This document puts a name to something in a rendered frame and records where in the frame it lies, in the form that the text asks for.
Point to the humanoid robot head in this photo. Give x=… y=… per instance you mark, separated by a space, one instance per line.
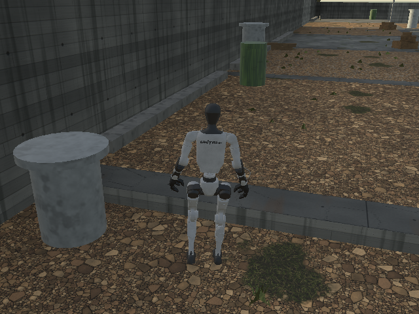
x=212 y=113

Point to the right robot forearm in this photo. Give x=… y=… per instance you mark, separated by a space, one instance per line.
x=241 y=175

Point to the right robot thigh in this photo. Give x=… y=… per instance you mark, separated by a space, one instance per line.
x=224 y=192

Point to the robot left upper arm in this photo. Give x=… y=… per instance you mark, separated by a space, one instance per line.
x=186 y=148

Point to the robot left hand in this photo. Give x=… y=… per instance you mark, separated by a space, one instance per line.
x=177 y=182

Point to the left robot forearm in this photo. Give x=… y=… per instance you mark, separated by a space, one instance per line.
x=177 y=170

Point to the robot right upper arm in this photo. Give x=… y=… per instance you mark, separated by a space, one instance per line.
x=234 y=149

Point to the robot right hand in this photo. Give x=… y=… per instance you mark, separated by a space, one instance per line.
x=241 y=189

